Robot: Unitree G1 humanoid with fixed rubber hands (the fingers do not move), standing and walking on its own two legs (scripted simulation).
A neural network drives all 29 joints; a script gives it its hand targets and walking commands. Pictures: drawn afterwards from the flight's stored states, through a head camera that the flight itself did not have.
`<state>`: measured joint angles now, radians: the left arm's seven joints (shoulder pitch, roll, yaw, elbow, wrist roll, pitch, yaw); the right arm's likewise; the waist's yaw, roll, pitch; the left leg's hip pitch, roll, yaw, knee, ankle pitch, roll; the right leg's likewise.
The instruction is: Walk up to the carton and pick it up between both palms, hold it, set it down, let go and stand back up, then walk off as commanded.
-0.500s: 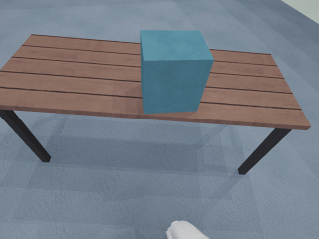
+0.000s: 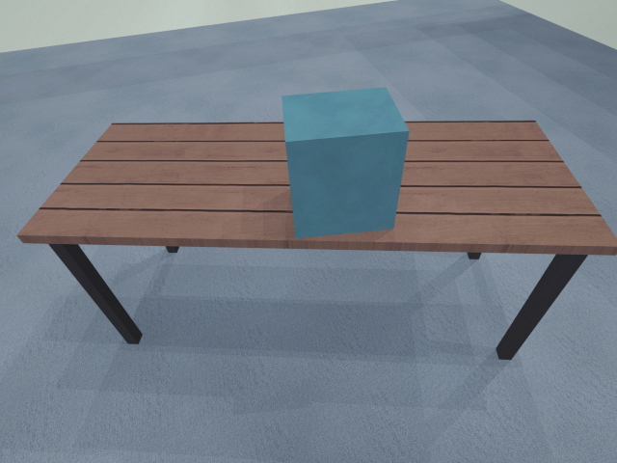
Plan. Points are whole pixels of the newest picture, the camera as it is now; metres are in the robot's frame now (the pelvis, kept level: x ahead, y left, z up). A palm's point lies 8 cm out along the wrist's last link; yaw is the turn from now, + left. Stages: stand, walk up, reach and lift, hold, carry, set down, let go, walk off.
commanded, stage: walk off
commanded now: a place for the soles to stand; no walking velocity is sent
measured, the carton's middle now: (339, 164) +0.75 -0.03 -0.03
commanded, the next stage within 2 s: stand in 0.22 s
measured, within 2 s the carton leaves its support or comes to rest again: neither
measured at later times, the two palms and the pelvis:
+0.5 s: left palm out of the picture +0.15 +0.27 -0.09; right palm out of the picture +0.11 -0.34 -0.10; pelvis +0.03 -0.03 +0.00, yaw +1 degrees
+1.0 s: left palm out of the picture +0.11 +0.28 -0.10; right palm out of the picture +0.11 -0.33 -0.10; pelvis +0.02 -0.02 +0.01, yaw +0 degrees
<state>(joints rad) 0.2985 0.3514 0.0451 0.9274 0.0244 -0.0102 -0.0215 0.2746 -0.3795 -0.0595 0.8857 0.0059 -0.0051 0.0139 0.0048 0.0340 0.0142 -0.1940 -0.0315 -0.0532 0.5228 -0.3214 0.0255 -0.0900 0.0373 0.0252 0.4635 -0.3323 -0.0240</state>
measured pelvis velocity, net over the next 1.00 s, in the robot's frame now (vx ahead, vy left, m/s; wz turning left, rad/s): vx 0.02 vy -0.02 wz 0.01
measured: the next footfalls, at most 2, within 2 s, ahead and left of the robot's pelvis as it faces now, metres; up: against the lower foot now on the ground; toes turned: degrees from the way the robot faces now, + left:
right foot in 0.20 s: +0.07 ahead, -0.14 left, +0.00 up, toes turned +2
